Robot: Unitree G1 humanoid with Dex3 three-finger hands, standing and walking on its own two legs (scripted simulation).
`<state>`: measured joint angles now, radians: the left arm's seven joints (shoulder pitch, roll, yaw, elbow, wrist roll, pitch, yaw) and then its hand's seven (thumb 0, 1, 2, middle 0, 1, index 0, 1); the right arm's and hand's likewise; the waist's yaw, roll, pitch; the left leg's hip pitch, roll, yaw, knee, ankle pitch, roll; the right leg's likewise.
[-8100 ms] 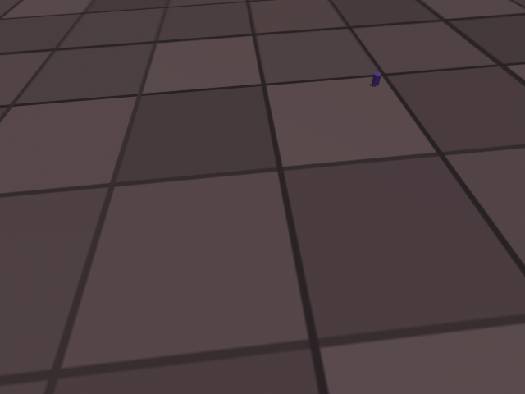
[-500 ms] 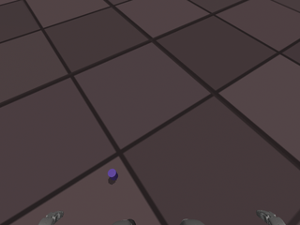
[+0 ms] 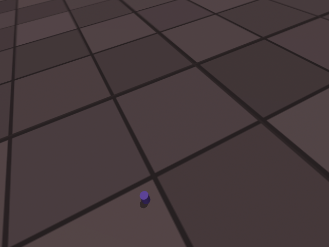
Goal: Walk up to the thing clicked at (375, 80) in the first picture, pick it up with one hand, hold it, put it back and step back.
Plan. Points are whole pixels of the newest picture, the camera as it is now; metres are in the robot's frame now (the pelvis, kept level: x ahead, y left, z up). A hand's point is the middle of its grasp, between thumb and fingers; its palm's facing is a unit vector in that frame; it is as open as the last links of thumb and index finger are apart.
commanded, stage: walk up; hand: left
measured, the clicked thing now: (145, 197) +0.51 +0.25 -0.74
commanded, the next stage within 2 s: none
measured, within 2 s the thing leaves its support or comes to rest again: neither
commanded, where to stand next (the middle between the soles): +0.13 +0.02 m, yaw -2 degrees
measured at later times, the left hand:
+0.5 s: hand out of the picture +0.13 +0.29 -0.18, palm faces -0.05 -0.94 -0.33, open 7.4 cm
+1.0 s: hand out of the picture +0.11 +0.29 -0.16, palm faces -0.01 -0.93 -0.37, open 7.4 cm
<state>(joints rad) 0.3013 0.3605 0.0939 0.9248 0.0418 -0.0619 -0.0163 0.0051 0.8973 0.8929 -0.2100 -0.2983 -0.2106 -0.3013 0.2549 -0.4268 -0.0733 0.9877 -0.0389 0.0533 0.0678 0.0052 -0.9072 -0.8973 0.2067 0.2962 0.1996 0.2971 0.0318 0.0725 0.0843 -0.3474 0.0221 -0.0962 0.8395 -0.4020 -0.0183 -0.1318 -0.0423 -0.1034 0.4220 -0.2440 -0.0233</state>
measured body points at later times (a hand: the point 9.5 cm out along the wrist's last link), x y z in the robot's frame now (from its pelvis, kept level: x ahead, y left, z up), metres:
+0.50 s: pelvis +0.04 +0.03 -0.02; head +0.11 +0.04 +0.43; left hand +0.13 +0.34 -0.15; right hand +0.11 -0.30 -0.12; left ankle +0.05 +0.16 -0.74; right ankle +0.10 -0.13 -0.71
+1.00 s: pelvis +0.02 +0.02 -0.01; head +0.01 +0.03 +0.44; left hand +0.11 +0.34 -0.13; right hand +0.06 -0.29 -0.13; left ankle -0.01 +0.13 -0.74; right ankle +0.07 -0.11 -0.72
